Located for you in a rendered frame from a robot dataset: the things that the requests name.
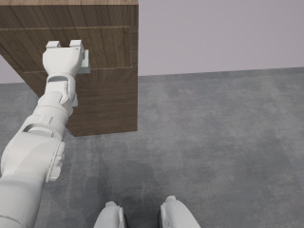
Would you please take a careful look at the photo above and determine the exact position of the robot right shin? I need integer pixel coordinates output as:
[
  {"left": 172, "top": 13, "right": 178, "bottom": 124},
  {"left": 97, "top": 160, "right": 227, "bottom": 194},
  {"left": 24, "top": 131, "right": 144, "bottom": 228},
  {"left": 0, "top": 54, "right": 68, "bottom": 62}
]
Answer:
[{"left": 162, "top": 196, "right": 176, "bottom": 228}]

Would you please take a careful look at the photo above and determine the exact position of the left robot upper arm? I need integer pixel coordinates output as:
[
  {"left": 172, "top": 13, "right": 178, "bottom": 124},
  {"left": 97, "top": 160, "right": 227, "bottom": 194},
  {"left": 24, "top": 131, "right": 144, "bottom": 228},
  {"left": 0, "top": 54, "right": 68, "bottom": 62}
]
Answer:
[{"left": 0, "top": 131, "right": 66, "bottom": 228}]

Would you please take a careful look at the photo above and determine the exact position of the robot left shin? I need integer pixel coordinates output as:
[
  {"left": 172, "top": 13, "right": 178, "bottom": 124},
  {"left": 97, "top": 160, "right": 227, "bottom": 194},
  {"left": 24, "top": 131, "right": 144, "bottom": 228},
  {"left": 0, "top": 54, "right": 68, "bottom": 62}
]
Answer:
[{"left": 105, "top": 201, "right": 118, "bottom": 207}]

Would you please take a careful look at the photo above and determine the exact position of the robot shin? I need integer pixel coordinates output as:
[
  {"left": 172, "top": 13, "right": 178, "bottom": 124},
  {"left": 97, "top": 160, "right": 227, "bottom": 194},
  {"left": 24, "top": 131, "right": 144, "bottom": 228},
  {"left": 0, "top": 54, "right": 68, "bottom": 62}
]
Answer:
[
  {"left": 162, "top": 196, "right": 176, "bottom": 228},
  {"left": 105, "top": 201, "right": 118, "bottom": 207}
]

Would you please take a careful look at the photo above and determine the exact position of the robot left hand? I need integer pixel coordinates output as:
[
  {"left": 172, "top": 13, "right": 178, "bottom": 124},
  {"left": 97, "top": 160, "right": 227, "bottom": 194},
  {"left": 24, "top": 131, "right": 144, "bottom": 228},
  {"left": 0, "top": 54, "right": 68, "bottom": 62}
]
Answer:
[{"left": 43, "top": 40, "right": 86, "bottom": 107}]

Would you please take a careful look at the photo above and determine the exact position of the drawer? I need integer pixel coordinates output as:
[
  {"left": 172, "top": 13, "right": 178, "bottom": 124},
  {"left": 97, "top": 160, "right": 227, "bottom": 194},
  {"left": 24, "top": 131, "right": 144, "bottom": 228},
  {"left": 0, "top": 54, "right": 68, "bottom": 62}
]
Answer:
[{"left": 0, "top": 26, "right": 131, "bottom": 72}]

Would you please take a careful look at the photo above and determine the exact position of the cabinet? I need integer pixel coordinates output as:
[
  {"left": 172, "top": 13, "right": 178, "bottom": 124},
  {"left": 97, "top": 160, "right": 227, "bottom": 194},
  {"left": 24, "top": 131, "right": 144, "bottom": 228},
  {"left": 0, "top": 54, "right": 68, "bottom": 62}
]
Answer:
[{"left": 0, "top": 0, "right": 139, "bottom": 137}]

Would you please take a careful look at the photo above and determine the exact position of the handle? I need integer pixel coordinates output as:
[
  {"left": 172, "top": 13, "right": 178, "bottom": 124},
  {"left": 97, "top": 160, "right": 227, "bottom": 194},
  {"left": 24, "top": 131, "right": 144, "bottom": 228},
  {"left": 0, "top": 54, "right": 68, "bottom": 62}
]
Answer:
[{"left": 78, "top": 49, "right": 91, "bottom": 74}]

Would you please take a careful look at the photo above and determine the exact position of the robot left forearm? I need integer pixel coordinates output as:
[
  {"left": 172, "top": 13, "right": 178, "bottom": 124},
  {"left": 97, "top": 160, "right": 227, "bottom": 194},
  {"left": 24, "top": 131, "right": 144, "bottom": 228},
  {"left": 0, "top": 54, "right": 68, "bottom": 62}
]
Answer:
[{"left": 0, "top": 72, "right": 76, "bottom": 175}]

